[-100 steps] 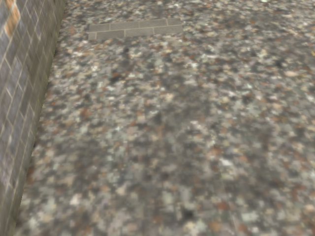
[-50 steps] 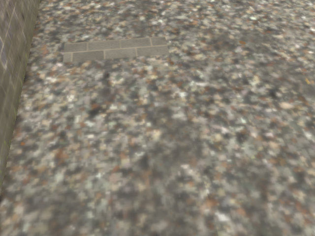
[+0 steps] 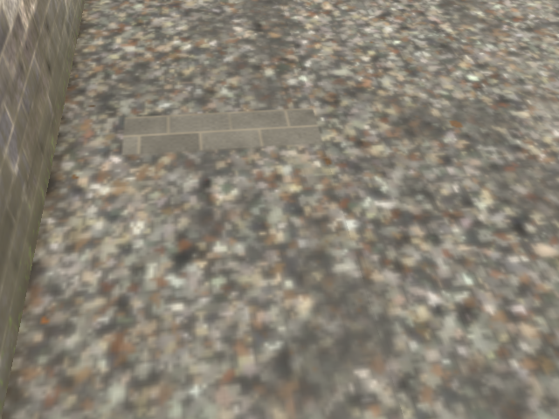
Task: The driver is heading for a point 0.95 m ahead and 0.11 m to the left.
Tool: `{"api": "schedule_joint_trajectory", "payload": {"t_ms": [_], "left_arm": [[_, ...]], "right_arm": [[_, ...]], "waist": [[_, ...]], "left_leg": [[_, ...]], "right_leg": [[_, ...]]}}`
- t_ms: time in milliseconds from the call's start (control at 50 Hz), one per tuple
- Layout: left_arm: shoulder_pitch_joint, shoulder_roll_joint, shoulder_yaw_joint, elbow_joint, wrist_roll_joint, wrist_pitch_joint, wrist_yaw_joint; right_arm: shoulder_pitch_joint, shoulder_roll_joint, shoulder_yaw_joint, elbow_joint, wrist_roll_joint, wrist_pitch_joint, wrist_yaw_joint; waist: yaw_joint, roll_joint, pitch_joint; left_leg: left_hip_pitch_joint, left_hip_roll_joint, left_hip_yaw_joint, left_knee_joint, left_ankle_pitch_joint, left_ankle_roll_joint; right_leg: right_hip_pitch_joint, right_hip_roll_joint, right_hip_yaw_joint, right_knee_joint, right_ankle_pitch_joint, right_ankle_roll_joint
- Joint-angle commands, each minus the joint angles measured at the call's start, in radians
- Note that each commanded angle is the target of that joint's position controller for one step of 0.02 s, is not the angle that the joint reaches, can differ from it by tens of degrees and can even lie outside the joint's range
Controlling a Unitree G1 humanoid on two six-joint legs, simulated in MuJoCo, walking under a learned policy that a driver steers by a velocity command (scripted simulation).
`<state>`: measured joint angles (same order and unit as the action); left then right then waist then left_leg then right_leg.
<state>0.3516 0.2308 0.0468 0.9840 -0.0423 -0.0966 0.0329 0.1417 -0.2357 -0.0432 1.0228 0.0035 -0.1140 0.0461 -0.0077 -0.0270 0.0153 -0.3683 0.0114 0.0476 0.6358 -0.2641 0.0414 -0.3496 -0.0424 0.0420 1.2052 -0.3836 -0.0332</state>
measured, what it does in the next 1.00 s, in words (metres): walks ahead: right foot, then left foot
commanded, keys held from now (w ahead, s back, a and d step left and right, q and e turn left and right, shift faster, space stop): w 1.00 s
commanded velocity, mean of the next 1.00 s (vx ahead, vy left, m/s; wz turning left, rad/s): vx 0.49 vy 0.00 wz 0.00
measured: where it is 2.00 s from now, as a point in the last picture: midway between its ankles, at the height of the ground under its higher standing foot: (274, 261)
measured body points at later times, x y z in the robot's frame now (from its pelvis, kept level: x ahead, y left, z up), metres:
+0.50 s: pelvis +0.27 -0.04 -0.01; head +0.31 -0.05 +0.44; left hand +0.47 +0.20 -0.11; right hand +0.21 -0.30 -0.15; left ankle +0.06 +0.09 -0.68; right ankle +0.39 -0.14 -0.73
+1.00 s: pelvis +0.56 -0.01 +0.00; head +0.58 +0.00 +0.45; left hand +0.51 +0.26 -0.15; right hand +0.77 -0.24 -0.09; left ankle +0.69 +0.10 -0.73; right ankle +0.39 -0.14 -0.72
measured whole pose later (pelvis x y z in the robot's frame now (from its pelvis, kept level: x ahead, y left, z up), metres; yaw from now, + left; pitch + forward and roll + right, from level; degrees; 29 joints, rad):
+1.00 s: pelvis +0.56 -0.01 +0.00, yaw +0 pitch +2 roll -2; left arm 0.38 0.26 0.06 1.05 -0.02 -0.06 0.01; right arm 0.00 -0.24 -0.05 0.85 0.02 -0.10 0.04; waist 0.06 0.02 0.02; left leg -0.50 0.04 0.03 0.50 -0.03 0.07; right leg 0.07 0.00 -0.06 0.34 -0.43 0.01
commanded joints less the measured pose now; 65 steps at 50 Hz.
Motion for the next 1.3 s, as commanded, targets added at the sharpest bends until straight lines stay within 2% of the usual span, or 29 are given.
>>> {"api": "schedule_joint_trajectory", "payload": {"t_ms": [20,60,120,240,340,400,420,440,460,480,500,520,540,560,600,660,780,880,940,980,1000,1020,1040,1060,1080,1100,1120,1200,1300], "left_arm": [[-0.022,0.043,0.012,-0.073,0.002,-0.021,0.013],[-0.031,0.076,0.026,-0.068,-0.002,-0.005,0.008],[-0.161,0.081,0.035,-0.100,0.016,0.007,0.005],[-0.386,0.055,0.020,-0.148,0.020,0.004,-0.032],[-0.507,0.061,0.011,-0.187,0.012,0.008,-0.079],[-0.453,0.109,0.025,-0.189,0.011,-0.001,-0.086],[-0.376,0.142,0.041,-0.172,0.012,-0.003,-0.081],[-0.207,0.186,0.066,-0.119,0.011,-0.003,-0.074],[-0.015,0.236,0.082,-0.066,0.033,0.003,-0.071],[0.090,0.304,0.096,-0.036,0.041,0.007,-0.075],[0.053,0.216,0.066,-0.040,0.039,0.001,-0.076],[-0.043,0.173,0.050,-0.053,0.035,-0.006,-0.074],[-0.133,0.138,0.036,-0.072,0.036,-0.012,-0.073],[-0.175,0.104,0.025,-0.071,0.045,-0.014,-0.075],[-0.198,0.076,0.014,-0.060,0.053,-0.023,-0.079],[-0.148,0.121,0.022,-0.033,0.048,-0.026,-0.060],[-0.055,0.156,0.029,-0.009,0.037,-0.012,-0.030],[0.035,0.166,0.035,0.032,0.025,0.005,-0.027],[0.026,0.186,0.046,0.036,0.023,0.020,-0.022],[-0.019,0.187,0.045,0.024,0.023,0.031,-0.021],[-0.020,0.155,0.032,0.010,0.033,0.033,-0.020],[0.071,0.059,0.004,-0.011,0.042,0.019,-0.026],[0.078,0.047,-0.005,0.000,0.032,-0.008,-0.033],[0.001,0.139,0.019,-0.017,0.004,-0.025,-0.039],[-0.073,0.154,0.021,-0.038,-0.004,-0.033,-0.039],[-0.109,0.146,0.024,-0.042,0.006,-0.031,-0.031],[-0.107,0.141,0.033,-0.038,0.018,-0.017,-0.025],[-0.106,0.090,0.031,-0.042,0.028,0.022,-0.021],[-0.266,0.080,0.032,-0.094,0.038,0.016,-0.028]], "right_arm": [[0.037,-0.083,0.002,-0.024,-0.021,-0.015,0.008],[0.073,-0.068,0.011,-0.014,-0.015,-0.016,-0.007],[0.146,-0.105,0.007,0.007,-0.008,-0.014,-0.032],[0.224,-0.120,0.001,0.013,0.003,-0.004,-0.062],[0.299,-0.121,-0.008,0.037,0.014,0.017,-0.070],[0.276,-0.163,-0.026,0.026,0.015,0.035,-0.075],[0.265,-0.185,-0.036,0.020,0.017,0.046,-0.074],[0.248,-0.171,-0.032,0.011,0.011,0.058,-0.074],[0.261,-0.145,-0.021,-0.013,-0.005,0.065,-0.066],[0.374,0.005,0.020,-0.027,-0.003,0.044,-0.048],[0.327,-0.052,0.006,-0.017,0.022,0.008,-0.046],[0.224,-0.126,-0.016,-0.056,0.052,-0.012,-0.046],[0.166,-0.140,-0.019,-0.073,0.056,-0.019,-0.054],[0.141,-0.122,-0.026,-0.077,0.043,-0.015,-0.061],[0.175,-0.100,-0.035,-0.073,0.026,0.014,-0.065],[0.116,-0.076,-0.036,-0.107,0.014,0.033,-0.065],[-0.095,-0.066,-0.029,-0.176,0.007,0.028,-0.050],[-0.230,-0.069,-0.018,-0.226,0.019,0.020,-0.025],[-0.213,-0.100,-0.025,-0.241,0.022,0.011,-0.009],[-0.027,-0.153,-0.056,-0.191,0.017,0.008,-0.011],[0.162,-0.210,-0.081,-0.137,0.011,0.009,-0.019],[0.290,-0.308,-0.103,-0.113,-0.011,0.014,-0.026],[0.305,-0.262,-0.085,-0.110,-0.001,0.016,-0.021],[0.233,-0.198,-0.064,-0.120,0.008,0.012,-0.019],[0.151,-0.159,-0.052,-0.143,0.006,0.010,-0.021],[0.081,-0.133,-0.043,-0.152,-0.003,0.008,-0.018],[0.043,-0.101,-0.033,-0.156,-0.013,0.003,-0.015],[0.083,-0.128,-0.038,-0.129,-0.011,-0.005,-0.022],[0.167,-0.142,-0.039,-0.099,-0.003,0.006,-0.050]], "waist": [[-0.022,0.136,0.024],[-0.005,0.143,0.027],[-0.017,0.082,0.065],[-0.049,0.072,0.091],[-0.066,0.067,0.134],[-0.010,0.109,0.079],[0.030,0.147,0.023],[0.115,0.147,-0.079],[0.169,0.085,-0.229],[0.104,-0.191,-0.386],[0.126,-0.159,-0.396],[0.110,-0.132,-0.235],[0.075,-0.043,-0.156],[0.045,-0.003,-0.089],[-0.002,-0.030,-0.055],[-0.013,-0.019,0.000],[0.043,-0.021,0.042],[0.086,-0.028,0.076],[0.050,-0.049,0.055],[-0.058,-0.055,-0.058],[-0.126,-0.015,-0.186],[-0.102,0.204,-0.327],[-0.100,0.307,-0.410],[-0.095,0.231,-0.286],[-0.074,0.163,-0.182],[-0.040,0.093,-0.108],[-0.006,0.097,-0.074],[0.030,0.095,-0.029],[-0.007,0.084,0.011]], "left_leg": [[0.212,0.250,-0.407,-0.472,-0.084,0.119],[0.207,0.218,-0.310,-0.502,0.040,0.123],[0.264,0.220,-0.254,-0.543,0.134,0.139],[0.303,0.198,-0.141,-0.571,0.204,0.141],[0.425,0.235,-0.098,-0.534,0.278,0.138],[0.521,0.261,-0.089,-0.413,0.580,0.111],[0.540,0.249,-0.077,-0.314,0.785,0.103],[0.504,0.205,-0.038,-0.110,0.914,0.078],[0.261,0.159,-0.006,0.199,0.678,0.053],[-0.175,-0.056,-0.023,0.597,-0.019,-0.017],[-0.283,-0.053,-0.193,0.735,-0.283,0.007],[-0.352,0.004,-0.181,0.771,-0.231,0.027],[-0.316,0.065,-0.150,0.726,-0.134,0.032],[-0.282,0.099,-0.129,0.660,-0.073,0.019],[-0.186,0.141,-0.135,0.575,-0.012,0.021],[-0.238,0.160,-0.114,0.447,0.034,-0.006],[-0.287,0.125,-0.068,0.073,0.338,-0.038],[-0.296,0.090,-0.052,-0.077,0.327,-0.020],[-0.238,0.067,-0.045,-0.121,0.223,0.019],[0.028,0.004,0.009,-0.148,0.194,0.058],[0.308,0.054,-0.046,-0.113,0.214,0.099],[0.686,0.304,-0.461,-0.155,0.100,0.232],[0.774,0.394,-0.790,-0.326,-0.008,0.298],[0.681,0.362,-0.686,-0.338,-0.062,0.249],[0.535,0.324,-0.536,-0.351,-0.013,0.213],[0.382,0.286,-0.430,-0.386,0.059,0.194],[0.280,0.247,-0.356,-0.418,0.119,0.175],[0.181,0.217,-0.241,-0.504,0.222,0.194],[0.234,0.185,-0.145,-0.525,0.292,0.165]], "right_leg": [[-0.329,-0.099,0.042,0.042,0.191,-0.059],[-0.285,-0.107,0.033,-0.062,0.214,-0.052],[-0.373,-0.102,0.011,-0.236,0.288,-0.012],[-0.351,-0.071,-0.026,-0.535,0.523,0.030],[-0.326,-0.046,-0.044,-0.658,0.479,-0.005],[-0.223,-0.002,-0.071,-0.705,0.350,-0.042],[-0.123,0.035,-0.099,-0.707,0.314,-0.060],[0.089,0.070,-0.125,-0.728,0.336,-0.089],[0.436,-0.073,0.028,-0.673,0.335,-0.153],[0.800,-0.330,0.544,-0.783,0.089,-0.331],[0.778,-0.350,0.700,-0.911,0.057,-0.308],[0.637,-0.314,0.533,-0.924,0.122,-0.256],[0.479,-0.277,0.389,-0.949,0.219,-0.227],[0.345,-0.248,0.299,-0.983,0.280,-0.217],[0.216,-0.189,0.201,-1.039,0.305,-0.198],[0.158,-0.187,0.139,-1.092,0.354,-0.217],[0.204,-0.142,0.026,-1.114,0.394,-0.175],[0.338,-0.187,0.013,-1.060,0.386,-0.162],[0.417,-0.229,0.024,-0.982,0.498,-0.138],[0.398,-0.182,-0.025,-0.764,0.793,-0.103],[0.263,-0.126,-0.067,-0.523,0.734,-0.070],[-0.122,0.022,-0.113,-0.126,0.345,-0.003],[-0.309,0.102,0.017,0.069,-0.182,0.004],[-0.411,0.036,0.072,0.153,-0.153,-0.018],[-0.422,-0.021,0.042,0.133,-0.064,-0.035],[-0.381,-0.065,0.023,0.065,0.024,-0.035],[-0.320,-0.099,0.029,0.000,0.078,-0.035],[-0.291,-0.120,0.019,-0.136,0.187,-0.010],[-0.365,-0.099,-0.002,-0.419,0.442,0.023]]}}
